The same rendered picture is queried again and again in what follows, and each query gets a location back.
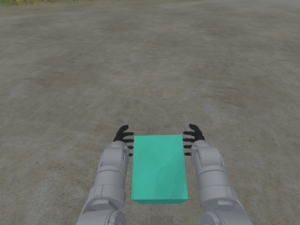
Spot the right robot upper arm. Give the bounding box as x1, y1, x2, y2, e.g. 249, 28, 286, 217
200, 209, 253, 225

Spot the right robot forearm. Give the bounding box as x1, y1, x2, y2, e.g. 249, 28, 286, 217
190, 140, 251, 221

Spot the robot right hand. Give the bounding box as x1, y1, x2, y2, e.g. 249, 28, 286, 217
183, 124, 205, 156

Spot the left robot forearm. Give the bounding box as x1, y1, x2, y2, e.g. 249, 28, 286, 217
77, 141, 129, 222

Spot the robot left hand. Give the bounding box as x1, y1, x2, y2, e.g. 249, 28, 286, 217
113, 125, 134, 157

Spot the carton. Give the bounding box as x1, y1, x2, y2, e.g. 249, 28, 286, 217
131, 134, 188, 204

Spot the left robot upper arm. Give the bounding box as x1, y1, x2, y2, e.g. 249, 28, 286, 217
76, 208, 128, 225

